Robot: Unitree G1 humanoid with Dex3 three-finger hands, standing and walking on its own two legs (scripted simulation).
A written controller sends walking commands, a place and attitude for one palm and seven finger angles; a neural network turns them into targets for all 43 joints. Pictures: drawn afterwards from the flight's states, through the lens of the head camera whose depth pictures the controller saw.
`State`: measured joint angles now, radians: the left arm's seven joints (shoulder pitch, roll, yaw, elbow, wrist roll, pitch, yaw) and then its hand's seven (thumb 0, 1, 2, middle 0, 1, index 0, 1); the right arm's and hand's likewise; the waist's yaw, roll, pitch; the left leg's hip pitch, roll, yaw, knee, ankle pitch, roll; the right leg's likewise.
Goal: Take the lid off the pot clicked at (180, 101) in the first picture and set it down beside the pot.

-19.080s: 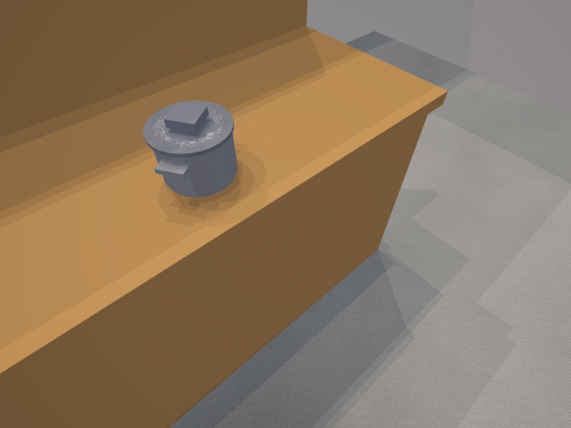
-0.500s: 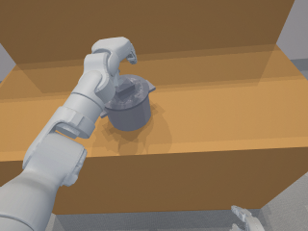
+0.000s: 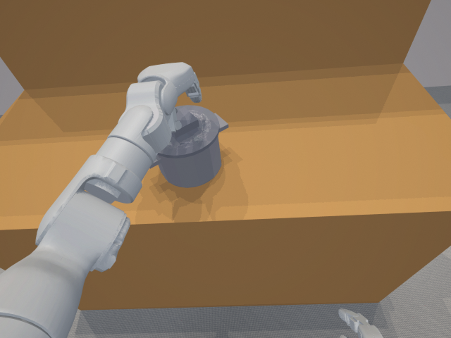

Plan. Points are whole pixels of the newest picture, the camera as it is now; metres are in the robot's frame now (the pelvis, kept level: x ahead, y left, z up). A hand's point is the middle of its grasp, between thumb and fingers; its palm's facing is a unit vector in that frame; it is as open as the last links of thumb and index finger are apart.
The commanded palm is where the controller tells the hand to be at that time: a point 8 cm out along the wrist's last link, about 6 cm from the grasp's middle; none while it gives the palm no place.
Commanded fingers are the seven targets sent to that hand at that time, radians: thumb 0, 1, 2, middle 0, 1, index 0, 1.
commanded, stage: lower the open fingers around the knob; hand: left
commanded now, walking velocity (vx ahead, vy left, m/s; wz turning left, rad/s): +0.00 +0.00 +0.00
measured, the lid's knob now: (180, 121) +0.50 +0.09 +0.12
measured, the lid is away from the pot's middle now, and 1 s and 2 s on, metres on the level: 0.00 0.00 0.00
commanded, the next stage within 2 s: close the fingers and squeeze the knob in 0.60 s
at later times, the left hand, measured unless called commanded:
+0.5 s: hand (173, 124) +0.46 +0.09 +0.15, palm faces -0.27 -0.08 -0.96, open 10.3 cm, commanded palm +0.44 +0.10 +0.21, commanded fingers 0.00 -0.37 1.58 -0.85 -0.08 -0.85 -0.08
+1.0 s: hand (174, 125) +0.46 +0.09 +0.15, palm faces -0.29 -0.07 -0.96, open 9.8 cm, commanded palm +0.44 +0.09 +0.21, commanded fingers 0.00 -0.06 1.19 -0.67 -0.64 -0.67 -0.64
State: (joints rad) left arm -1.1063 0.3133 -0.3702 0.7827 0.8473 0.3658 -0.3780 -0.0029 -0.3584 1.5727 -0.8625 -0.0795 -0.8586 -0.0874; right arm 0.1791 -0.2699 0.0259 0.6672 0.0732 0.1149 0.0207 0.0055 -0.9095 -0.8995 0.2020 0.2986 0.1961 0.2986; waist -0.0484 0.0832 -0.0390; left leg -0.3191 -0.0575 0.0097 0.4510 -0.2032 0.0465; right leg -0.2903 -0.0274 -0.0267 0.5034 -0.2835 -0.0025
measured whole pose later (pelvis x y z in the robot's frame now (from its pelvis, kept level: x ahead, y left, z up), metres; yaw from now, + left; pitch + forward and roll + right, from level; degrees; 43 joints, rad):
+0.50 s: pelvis +0.00 +0.00 +0.00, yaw -1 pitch +4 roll +1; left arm -1.02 0.32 -0.35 0.77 0.85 0.35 -0.33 0.00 -0.36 1.57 -0.82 -0.07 -0.83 -0.08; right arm 0.18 -0.28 0.01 0.66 0.08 0.12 0.02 0.01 -0.91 -0.90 0.20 0.30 0.20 0.30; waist -0.05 0.08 -0.04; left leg -0.32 -0.05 0.02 0.46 -0.22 0.05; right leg -0.29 -0.02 -0.02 0.50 -0.29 0.00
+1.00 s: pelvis +0.01 +0.00 +0.00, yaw -1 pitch +4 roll +1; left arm -1.01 0.31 -0.36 0.76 0.85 0.36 -0.35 0.00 -0.17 1.27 -0.72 -0.33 -0.73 -0.34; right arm 0.19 -0.27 0.01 0.67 0.07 0.12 0.03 0.01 -0.91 -0.90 0.20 0.30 0.20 0.30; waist -0.05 0.09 -0.04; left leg -0.31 -0.05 0.02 0.46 -0.22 0.05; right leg -0.28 -0.02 -0.02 0.50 -0.29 0.00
